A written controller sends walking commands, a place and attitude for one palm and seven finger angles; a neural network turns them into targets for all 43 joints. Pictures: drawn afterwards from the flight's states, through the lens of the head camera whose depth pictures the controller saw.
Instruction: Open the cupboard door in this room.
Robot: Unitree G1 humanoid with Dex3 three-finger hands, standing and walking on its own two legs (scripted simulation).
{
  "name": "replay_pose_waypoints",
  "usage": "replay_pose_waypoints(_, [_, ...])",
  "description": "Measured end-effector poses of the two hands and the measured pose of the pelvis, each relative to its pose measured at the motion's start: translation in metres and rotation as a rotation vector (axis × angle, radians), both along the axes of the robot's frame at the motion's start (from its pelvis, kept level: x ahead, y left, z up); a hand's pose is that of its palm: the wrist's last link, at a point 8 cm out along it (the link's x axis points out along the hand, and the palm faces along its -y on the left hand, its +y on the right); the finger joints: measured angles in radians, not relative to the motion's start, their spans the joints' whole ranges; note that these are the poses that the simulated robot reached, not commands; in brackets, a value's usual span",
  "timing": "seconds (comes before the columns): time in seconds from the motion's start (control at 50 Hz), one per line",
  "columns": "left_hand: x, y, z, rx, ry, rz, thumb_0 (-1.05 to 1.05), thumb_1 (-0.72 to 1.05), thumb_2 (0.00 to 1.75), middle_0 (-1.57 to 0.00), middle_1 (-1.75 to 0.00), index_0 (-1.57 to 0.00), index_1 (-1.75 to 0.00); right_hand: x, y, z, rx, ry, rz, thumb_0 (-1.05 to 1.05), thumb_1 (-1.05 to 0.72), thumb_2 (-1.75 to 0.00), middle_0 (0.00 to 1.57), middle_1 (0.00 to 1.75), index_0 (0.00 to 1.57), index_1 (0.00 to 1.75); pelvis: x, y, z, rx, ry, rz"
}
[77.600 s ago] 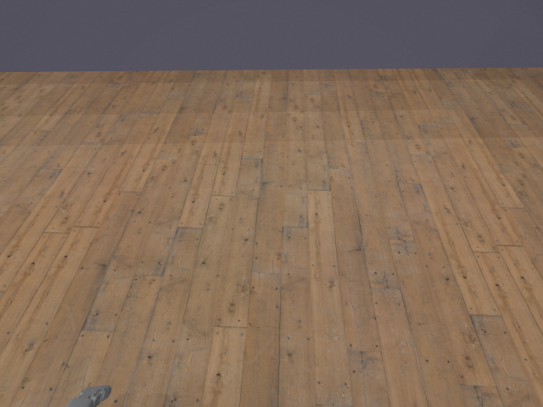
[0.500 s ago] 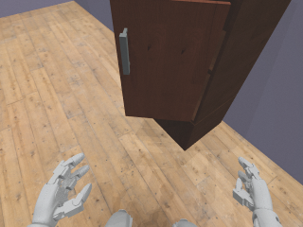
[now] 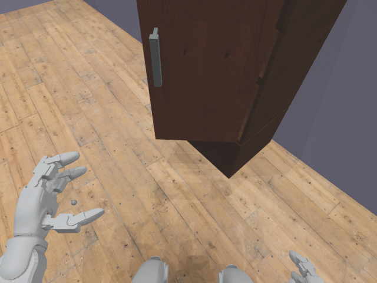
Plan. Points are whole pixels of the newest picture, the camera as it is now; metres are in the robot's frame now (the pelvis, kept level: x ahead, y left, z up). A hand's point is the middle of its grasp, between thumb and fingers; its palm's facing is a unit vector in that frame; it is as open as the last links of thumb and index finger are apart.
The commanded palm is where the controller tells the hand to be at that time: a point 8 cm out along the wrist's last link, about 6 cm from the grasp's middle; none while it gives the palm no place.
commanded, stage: raise the hand with hooked fingers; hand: left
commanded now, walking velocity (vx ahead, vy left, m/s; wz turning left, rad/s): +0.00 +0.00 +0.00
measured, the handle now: (157, 58) +0.68 +0.13 +0.08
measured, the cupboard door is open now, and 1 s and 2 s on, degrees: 47 47 47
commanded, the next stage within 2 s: move the hooked fingers beside the handle in 1.14 s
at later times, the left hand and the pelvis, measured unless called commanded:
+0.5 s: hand (63, 173) +0.30 +0.26 +0.08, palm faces +0.03 -1.00 -0.05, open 14.0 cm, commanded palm +0.28 +0.31 +0.09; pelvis +0.03 -0.01 +0.02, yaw +1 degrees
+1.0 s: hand (70, 159) +0.32 +0.25 +0.09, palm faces +0.06 -1.00 -0.03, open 14.0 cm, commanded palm +0.29 +0.29 +0.09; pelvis +0.03 -0.02 +0.02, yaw +0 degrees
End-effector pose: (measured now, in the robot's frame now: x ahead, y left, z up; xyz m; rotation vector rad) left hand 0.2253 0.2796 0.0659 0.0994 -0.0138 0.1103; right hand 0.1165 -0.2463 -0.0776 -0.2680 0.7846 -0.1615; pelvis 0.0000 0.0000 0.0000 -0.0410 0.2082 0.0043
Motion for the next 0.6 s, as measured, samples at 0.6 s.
replay_pose_waypoints(0.6, [0.064,0.037,0.035,-0.035,0.004,-0.052,-0.01,-0.5,0.3,-0.3,-1.19,-0.3,-1.19,0.077,0.002,0.025,0.013,-0.068,0.071,0.01,-0.9,-0.9,0.2,0.3,0.21,0.3,0.035,-0.011,0.019,-0.004,-0.006,0.009])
